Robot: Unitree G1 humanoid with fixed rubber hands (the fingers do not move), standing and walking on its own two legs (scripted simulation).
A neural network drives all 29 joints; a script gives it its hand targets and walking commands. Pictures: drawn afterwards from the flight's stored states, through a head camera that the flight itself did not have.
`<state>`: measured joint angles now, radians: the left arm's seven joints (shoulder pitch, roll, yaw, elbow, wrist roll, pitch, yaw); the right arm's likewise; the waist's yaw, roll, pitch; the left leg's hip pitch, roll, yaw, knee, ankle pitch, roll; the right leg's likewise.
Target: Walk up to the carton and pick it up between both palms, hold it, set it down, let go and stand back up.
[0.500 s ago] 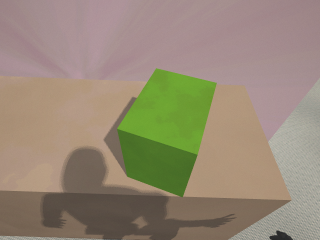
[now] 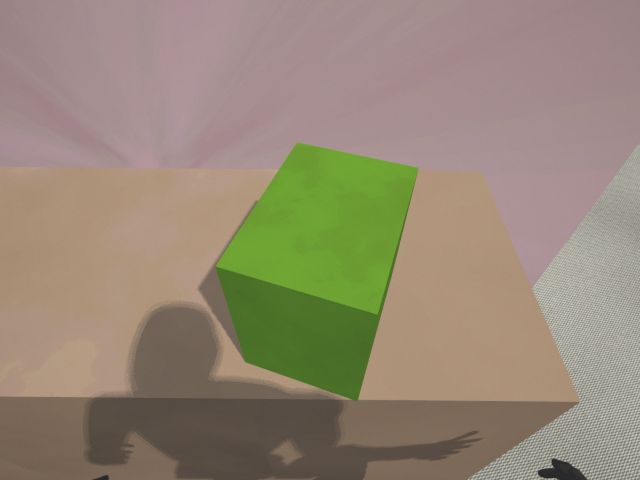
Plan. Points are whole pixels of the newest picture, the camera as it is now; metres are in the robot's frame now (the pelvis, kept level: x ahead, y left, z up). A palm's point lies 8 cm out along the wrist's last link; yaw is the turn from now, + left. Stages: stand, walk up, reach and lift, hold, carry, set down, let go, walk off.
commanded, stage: walk up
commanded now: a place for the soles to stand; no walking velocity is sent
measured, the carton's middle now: (326, 270) +0.38 +0.00 +0.04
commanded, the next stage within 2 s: none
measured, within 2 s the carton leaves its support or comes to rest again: neither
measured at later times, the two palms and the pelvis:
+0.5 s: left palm out of the picture +0.09 +0.31 -0.08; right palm out of the picture +0.12 -0.31 -0.08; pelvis +0.01 +0.00 +0.00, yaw +0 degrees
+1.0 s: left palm out of the picture +0.00 +0.30 -0.08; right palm out of the picture +0.02 -0.32 -0.11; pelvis -0.09 -0.01 -0.01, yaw -1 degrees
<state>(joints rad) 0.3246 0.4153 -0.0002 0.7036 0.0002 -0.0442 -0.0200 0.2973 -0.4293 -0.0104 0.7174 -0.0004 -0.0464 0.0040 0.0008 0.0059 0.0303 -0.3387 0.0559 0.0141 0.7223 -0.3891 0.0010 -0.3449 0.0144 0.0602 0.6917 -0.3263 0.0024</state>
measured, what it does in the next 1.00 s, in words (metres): lifts its left foot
